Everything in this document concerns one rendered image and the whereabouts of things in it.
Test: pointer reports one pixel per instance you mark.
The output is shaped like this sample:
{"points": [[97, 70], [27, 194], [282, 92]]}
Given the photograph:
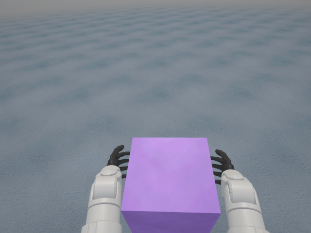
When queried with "robot right forearm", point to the robot right forearm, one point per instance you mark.
{"points": [[241, 204]]}

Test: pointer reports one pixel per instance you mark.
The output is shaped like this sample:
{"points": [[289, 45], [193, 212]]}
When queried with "robot left forearm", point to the robot left forearm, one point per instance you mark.
{"points": [[103, 212]]}

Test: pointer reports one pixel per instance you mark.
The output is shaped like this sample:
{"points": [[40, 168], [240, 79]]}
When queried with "left robot hand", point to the left robot hand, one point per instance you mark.
{"points": [[114, 159]]}

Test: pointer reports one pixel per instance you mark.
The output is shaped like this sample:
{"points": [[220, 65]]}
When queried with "right robot hand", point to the right robot hand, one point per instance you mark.
{"points": [[224, 160]]}

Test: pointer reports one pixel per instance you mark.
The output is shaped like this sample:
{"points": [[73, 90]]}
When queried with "carton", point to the carton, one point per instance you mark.
{"points": [[170, 186]]}

